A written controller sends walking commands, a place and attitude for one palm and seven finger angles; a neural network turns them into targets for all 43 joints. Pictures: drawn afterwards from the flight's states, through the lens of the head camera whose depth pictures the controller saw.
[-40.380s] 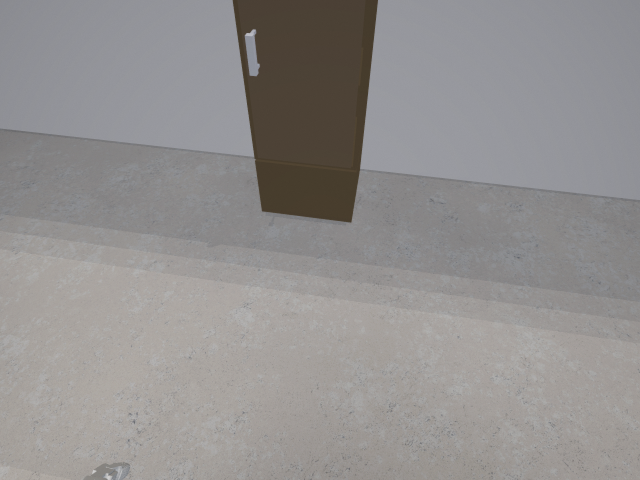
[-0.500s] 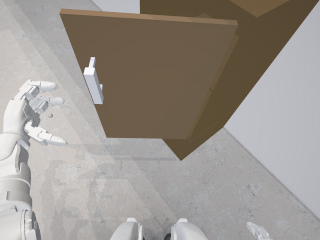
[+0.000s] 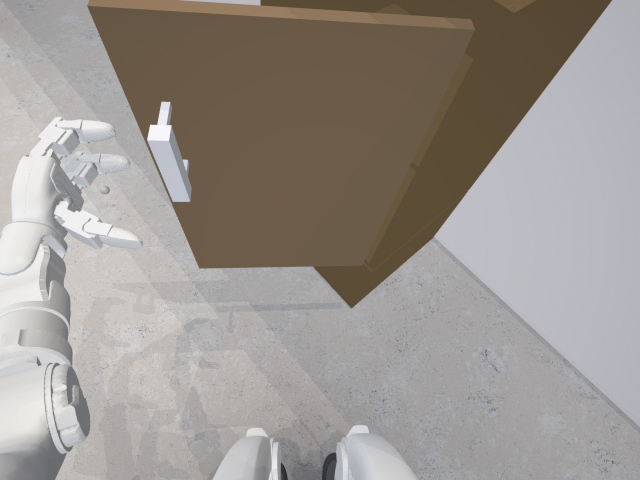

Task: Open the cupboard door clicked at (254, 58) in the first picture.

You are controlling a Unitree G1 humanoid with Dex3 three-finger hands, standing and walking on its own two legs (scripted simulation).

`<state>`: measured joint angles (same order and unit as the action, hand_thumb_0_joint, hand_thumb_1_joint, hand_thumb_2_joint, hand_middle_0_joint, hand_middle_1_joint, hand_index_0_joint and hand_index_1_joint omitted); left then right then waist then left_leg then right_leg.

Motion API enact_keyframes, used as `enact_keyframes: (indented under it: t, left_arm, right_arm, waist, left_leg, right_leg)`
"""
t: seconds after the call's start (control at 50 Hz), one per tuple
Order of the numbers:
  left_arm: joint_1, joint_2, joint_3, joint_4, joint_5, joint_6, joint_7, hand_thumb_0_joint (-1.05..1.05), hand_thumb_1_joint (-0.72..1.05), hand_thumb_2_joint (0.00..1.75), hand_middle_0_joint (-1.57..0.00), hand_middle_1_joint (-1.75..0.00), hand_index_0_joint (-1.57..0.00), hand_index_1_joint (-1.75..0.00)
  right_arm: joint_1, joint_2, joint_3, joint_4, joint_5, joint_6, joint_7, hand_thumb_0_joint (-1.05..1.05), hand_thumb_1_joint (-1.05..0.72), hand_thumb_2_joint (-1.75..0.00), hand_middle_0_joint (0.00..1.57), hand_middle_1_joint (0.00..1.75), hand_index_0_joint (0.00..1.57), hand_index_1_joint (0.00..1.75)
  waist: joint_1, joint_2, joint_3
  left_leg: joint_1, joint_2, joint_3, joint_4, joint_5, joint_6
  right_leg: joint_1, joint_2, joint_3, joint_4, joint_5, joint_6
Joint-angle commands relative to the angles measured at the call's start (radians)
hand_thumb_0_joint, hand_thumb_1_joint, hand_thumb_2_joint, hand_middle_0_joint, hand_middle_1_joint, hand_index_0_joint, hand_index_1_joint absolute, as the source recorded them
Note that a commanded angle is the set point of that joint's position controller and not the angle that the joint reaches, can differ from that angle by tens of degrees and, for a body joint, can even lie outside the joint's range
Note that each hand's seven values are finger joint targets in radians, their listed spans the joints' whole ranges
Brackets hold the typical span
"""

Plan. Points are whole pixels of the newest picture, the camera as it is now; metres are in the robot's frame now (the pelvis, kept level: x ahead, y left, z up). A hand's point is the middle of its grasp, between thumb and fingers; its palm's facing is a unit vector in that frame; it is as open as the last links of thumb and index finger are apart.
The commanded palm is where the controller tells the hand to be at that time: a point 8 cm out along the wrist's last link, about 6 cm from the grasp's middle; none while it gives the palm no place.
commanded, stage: move the hooked fingers beside the handle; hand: left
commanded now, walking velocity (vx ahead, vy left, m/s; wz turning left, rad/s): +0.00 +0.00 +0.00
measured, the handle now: (174, 154) +0.51 +0.18 +0.05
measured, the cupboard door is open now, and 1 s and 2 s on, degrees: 52 52 52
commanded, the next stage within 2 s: slide the fingers in behind the handle in 0.86 s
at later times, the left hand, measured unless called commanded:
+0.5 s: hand (117, 192) +0.44 +0.23 +0.06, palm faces +0.04 -1.00 -0.03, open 14.0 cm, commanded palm +0.42 +0.28 +0.05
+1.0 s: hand (110, 193) +0.44 +0.24 +0.05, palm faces +0.04 -1.00 -0.02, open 14.0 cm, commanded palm +0.42 +0.28 +0.05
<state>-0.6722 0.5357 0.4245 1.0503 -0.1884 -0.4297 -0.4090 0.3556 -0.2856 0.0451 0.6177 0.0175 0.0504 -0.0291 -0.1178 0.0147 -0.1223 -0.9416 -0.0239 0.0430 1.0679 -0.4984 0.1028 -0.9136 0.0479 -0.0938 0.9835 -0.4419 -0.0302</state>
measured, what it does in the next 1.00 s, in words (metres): stands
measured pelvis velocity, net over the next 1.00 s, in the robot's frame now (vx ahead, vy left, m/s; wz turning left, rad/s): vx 0.00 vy -0.02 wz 0.00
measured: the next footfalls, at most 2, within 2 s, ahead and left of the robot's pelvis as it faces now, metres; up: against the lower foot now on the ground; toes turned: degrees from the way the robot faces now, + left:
none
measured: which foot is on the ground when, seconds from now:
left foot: down 0.00-1.00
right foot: down 0.00-1.00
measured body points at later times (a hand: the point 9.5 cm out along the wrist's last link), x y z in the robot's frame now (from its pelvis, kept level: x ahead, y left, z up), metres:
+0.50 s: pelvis +0.00 -0.01 +0.00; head +0.11 +0.02 +0.44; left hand +0.43 +0.29 +0.06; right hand +0.05 -0.28 -0.11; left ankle +0.00 +0.05 -0.66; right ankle +0.01 -0.11 -0.66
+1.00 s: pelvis +0.00 -0.02 +0.00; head +0.12 +0.01 +0.43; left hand +0.43 +0.30 +0.06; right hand +0.05 -0.29 -0.11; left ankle +0.00 +0.05 -0.66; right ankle +0.01 -0.11 -0.66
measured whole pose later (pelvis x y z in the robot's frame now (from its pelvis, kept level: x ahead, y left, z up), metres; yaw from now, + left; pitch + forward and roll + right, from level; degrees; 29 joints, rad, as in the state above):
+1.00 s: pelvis +0.00 -0.02 +0.00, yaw +0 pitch +21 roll -3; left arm -0.66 0.55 0.44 1.06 -0.20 -0.45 -0.43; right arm 0.34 -0.29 0.05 0.61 0.03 0.06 -0.03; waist -0.11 0.01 -0.12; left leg -0.94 -0.01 0.04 1.08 -0.50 0.08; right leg -0.92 0.07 -0.10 1.00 -0.45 -0.06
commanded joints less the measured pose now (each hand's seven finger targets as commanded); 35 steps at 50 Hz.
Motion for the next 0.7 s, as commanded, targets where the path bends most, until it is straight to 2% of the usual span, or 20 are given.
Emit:
enact_keyframes:
  t: [0.0, 0.04, 0.08, 0.12, 0.16, 0.18, 0.26, 0.3, 0.36, 0.38, 0.42, 0.44, 0.48, 0.52, 0.56, 0.58, 0.6, 0.62, 0.64, 0.68]
  left_arm:
    - [-0.388, 0.273, 0.035, -0.209, -0.015, -0.077, 0.024, 0.00, -0.50, 0.30, -0.30, -1.20, -0.30, -1.20]
    - [-0.432, 0.247, 0.014, -0.212, -0.008, -0.086, 0.033, 0.00, -0.50, 0.30, -0.30, -1.20, -0.30, -1.20]
    - [-0.351, 0.245, 0.031, -0.197, -0.015, -0.080, 0.038, 0.00, -0.50, 0.30, -0.30, -1.20, -0.30, -1.20]
    - [-0.320, 0.255, 0.037, -0.194, -0.008, -0.070, 0.038, 0.00, -0.50, 0.30, -0.30, -1.20, -0.30, -1.20]
    - [-0.319, 0.215, 0.010, -0.204, -0.015, -0.061, 0.041, 0.00, -0.50, 0.30, -0.30, -1.20, -0.30, -1.20]
    - [-0.300, 0.257, 0.047, -0.224, -0.015, -0.063, 0.049, 0.00, -0.50, 0.30, -0.30, -1.20, -0.30, -1.20]
    - [-0.279, 0.285, 0.075, -0.278, -0.018, -0.077, 0.063, 0.00, -0.50, 0.30, -0.30, -1.20, -0.30, -1.20]
    - [-0.306, 0.235, 0.032, -0.296, -0.019, -0.088, 0.061, 0.00, -0.50, 0.30, -0.30, -1.20, -0.30, -1.20]
    - [-0.317, 0.217, 0.015, -0.262, -0.020, -0.094, 0.056, 0.00, -0.50, 0.30, -0.30, -1.20, -0.30, -1.20]
    - [-0.307, 0.217, 0.020, -0.249, -0.021, -0.093, 0.057, 0.00, -0.50, 0.30, -0.30, -1.20, -0.30, -1.20]
    - [-0.345, 0.190, -0.013, -0.216, -0.018, -0.091, 0.048, 0.00, -0.50, 0.30, -0.30, -1.20, -0.30, -1.20]
    - [-0.351, 0.228, 0.015, -0.195, -0.015, -0.089, 0.050, 0.00, -0.50, 0.30, -0.30, -1.20, -0.30, -1.20]
    - [-0.337, 0.249, 0.031, -0.186, -0.017, -0.086, 0.047, 0.00, -0.50, 0.30, -0.30, -1.20, -0.30, -1.20]
    - [-0.352, 0.254, 0.026, -0.195, -0.011, -0.091, 0.038, 0.00, -0.50, 0.30, -0.30, -1.20, -0.30, -1.20]
    - [-0.370, 0.282, 0.043, -0.187, -0.016, -0.090, 0.034, 0.00, -0.50, 0.30, -0.30, -1.20, -0.30, -1.20]
    - [-0.342, 0.300, 0.062, -0.174, -0.013, -0.089, 0.032, 0.00, -0.50, 0.30, -0.30, -1.20, -0.30, -1.20]
    - [-0.364, 0.306, 0.058, -0.202, -0.016, -0.095, 0.027, 0.00, -0.50, 0.30, -0.30, -1.20, -0.30, -1.20]
    - [-0.357, 0.275, 0.039, -0.189, -0.019, -0.091, 0.019, 0.00, -0.50, 0.30, -0.30, -1.20, -0.30, -1.20]
    - [-0.366, 0.307, 0.061, -0.191, -0.022, -0.092, 0.015, 0.00, -0.50, 0.30, -0.30, -1.20, -0.30, -1.20]
    - [-0.340, 0.303, 0.063, -0.202, -0.029, -0.089, 0.006, 0.00, -0.50, 0.30, -0.30, -1.20, -0.30, -1.20]
  right_arm:
    - [0.131, -0.190, -0.076, -0.069, -0.002, -0.005, -0.010, 0.00, -0.90, -0.90, 0.20, 0.30, 0.20, 0.30]
    - [0.137, -0.190, -0.080, -0.056, -0.005, 0.002, -0.007, 0.00, -0.90, -0.90, 0.20, 0.30, 0.20, 0.30]
    - [0.140, -0.190, -0.083, -0.064, -0.006, 0.008, -0.001, 0.00, -0.90, -0.90, 0.20, 0.30, 0.20, 0.30]
    - [0.146, -0.190, -0.082, -0.071, -0.003, 0.016, 0.000, 0.00, -0.90, -0.90, 0.20, 0.30, 0.20, 0.30]
    - [0.136, -0.181, -0.081, -0.074, 0.000, 0.023, 0.004, 0.00, -0.90, -0.90, 0.20, 0.30, 0.20, 0.30]
    - [0.140, -0.188, -0.086, -0.081, -0.001, 0.024, 0.003, 0.00, -0.90, -0.90, 0.20, 0.30, 0.20, 0.30]
    - [0.128, -0.179, -0.084, -0.095, 0.002, 0.021, 0.001, 0.00, -0.90, -0.90, 0.20, 0.30, 0.20, 0.30]
    - [0.122, -0.170, -0.080, -0.094, 0.005, 0.020, 0.002, 0.00, -0.90, -0.90, 0.20, 0.30, 0.20, 0.30]
    - [0.113, -0.172, -0.080, -0.081, 0.007, 0.018, 0.000, 0.00, -0.90, -0.90, 0.20, 0.30, 0.20, 0.30]
    - [0.113, -0.174, -0.081, -0.080, 0.008, 0.017, -0.002, 0.00, -0.90, -0.90, 0.20, 0.30, 0.20, 0.30]
    - [0.111, -0.172, -0.075, -0.072, 0.009, 0.016, -0.005, 0.00, -0.90, -0.90, 0.20, 0.30, 0.20, 0.30]
    - [0.110, -0.179, -0.078, -0.066, 0.007, 0.015, -0.008, 0.00, -0.90, -0.90, 0.20, 0.30, 0.20, 0.30]
    - [0.103, -0.179, -0.075, -0.075, 0.009, 0.009, -0.009, 0.00, -0.90, -0.90, 0.20, 0.30, 0.20, 0.30]
    - [0.105, -0.176, -0.071, -0.078, 0.009, 0.008, -0.011, 0.00, -0.90, -0.90, 0.20, 0.30, 0.20, 0.30]
    - [0.098, -0.176, -0.069, -0.077, 0.010, 0.003, -0.014, 0.00, -0.90, -0.90, 0.20, 0.30, 0.20, 0.30]
    - [0.099, -0.178, -0.071, -0.082, 0.010, 0.001, -0.015, 0.00, -0.90, -0.90, 0.20, 0.30, 0.20, 0.30]
    - [0.100, -0.177, -0.069, -0.084, 0.009, 0.000, -0.016, 0.00, -0.90, -0.90, 0.20, 0.30, 0.20, 0.30]
    - [0.098, -0.172, -0.067, -0.083, 0.010, 0.001, -0.014, 0.00, -0.90, -0.90, 0.20, 0.30, 0.20, 0.30]
    - [0.098, -0.178, -0.070, -0.079, 0.010, -0.002, -0.016, 0.00, -0.90, -0.90, 0.20, 0.30, 0.20, 0.30]
    - [0.095, -0.175, -0.069, -0.087, 0.011, -0.005, -0.014, 0.00, -0.90, -0.90, 0.20, 0.30, 0.20, 0.30]
  waist:
    - [0.000, 0.170, -0.434]
    - [-0.013, 0.184, -0.450]
    - [0.008, 0.162, -0.466]
    - [0.013, 0.145, -0.469]
    - [0.008, 0.146, -0.440]
    - [0.019, 0.120, -0.455]
    - [0.027, 0.129, -0.454]
    - [0.008, 0.139, -0.440]
    - [0.004, 0.138, -0.403]
    - [0.003, 0.112, -0.402]
    - [-0.010, 0.126, -0.381]
    - [-0.006, 0.111, -0.371]
    - [0.000, 0.085, -0.377]
    - [-0.001, 0.105, -0.412]
    - [-0.002, 0.099, -0.398]
    - [0.009, 0.102, -0.405]
    - [0.005, 0.116, -0.425]
    - [0.000, 0.121, -0.427]
    - [0.002, 0.117, -0.420]
    - [0.014, 0.129, -0.448]
  left_leg:
    - [0.452, 0.073, -0.181, -0.127, 0.576, -0.122]
    - [0.501, 0.086, -0.207, -0.124, 0.608, -0.135]
    - [0.492, 0.080, -0.193, -0.128, 0.605, -0.131]
    - [0.478, 0.079, -0.183, -0.130, 0.630, -0.126]
    - [0.461, 0.076, -0.174, -0.134, 0.602, -0.121]
    - [0.453, 0.076, -0.176, -0.138, 0.598, -0.120]
    - [0.427, 0.068, -0.152, -0.143, 0.593, -0.112]
    - [0.439, 0.069, -0.147, -0.136, 0.580, -0.105]
    - [0.428, 0.069, -0.151, -0.147, 0.519, -0.108]
    - [0.414, 0.067, -0.149, -0.149, 0.485, -0.101]
    - [0.407, 0.065, -0.150, -0.145, 0.465, -0.098]
    - [0.377, 0.062, -0.146, -0.143, 0.433, -0.094]
    - [0.331, 0.052, -0.133, -0.141, 0.390, -0.081]
    - [0.340, 0.050, -0.125, -0.130, 0.416, -0.078]
    - [0.302, 0.047, -0.116, -0.124, 0.393, -0.072]
    - [0.290, 0.045, -0.113, -0.125, 0.393, -0.071]
    - [0.305, 0.046, -0.113, -0.116, 0.421, -0.070]
    - [0.314, 0.046, -0.109, -0.115, 0.424, -0.070]
    - [0.307, 0.049, -0.112, -0.112, 0.426, -0.071]
    - [0.304, 0.045, -0.107, -0.114, 0.420, -0.069]
  right_leg:
    - [0.049, 0.002, 0.044, -0.067, 0.231, -0.007]
    - [0.001, 0.001, 0.038, -0.062, 0.217, -0.003]
    - [0.042, 0.002, 0.040, -0.070, 0.229, -0.003]
    - [0.069, 0.005, 0.042, -0.071, 0.251, -0.003]
    - [0.073, 0.003, 0.043, -0.081, 0.252, 0.000]
    - [0.098, 0.004, 0.044, -0.079, 0.258, -0.002]
    - [0.156, 0.005, 0.056, -0.086, 0.295, -0.001]
    - [0.136, 0.008, 0.058, -0.088, 0.290, -0.001]
    - [0.117, 0.006, 0.057, -0.095, 0.253, -0.001]
    - [0.124, 0.006, 0.059, -0.099, 0.244, -0.001]
    - [0.099, 0.005, 0.060, -0.095, 0.233, -0.002]
    - [0.112, 0.002, 0.063, -0.094, 0.227, -0.003]
    - [0.154, 0.000, 0.074, -0.099, 0.231, -0.003]
    - [0.165, 0.001, 0.079, -0.089, 0.259, -0.003]
    - [0.188, -0.001, 0.089, -0.091, 0.266, -0.001]
    - [0.203, -0.001, 0.090, -0.089, 0.270, -0.002]
    - [0.207, 0.001, 0.091, -0.082, 0.292, -0.004]
    - [0.199, 0.001, 0.092, -0.086, 0.297, -0.001]
    - [0.199, 0.000, 0.092, -0.084, 0.300, -0.001]
    - [0.224, 0.000, 0.098, -0.086, 0.302, 0.000]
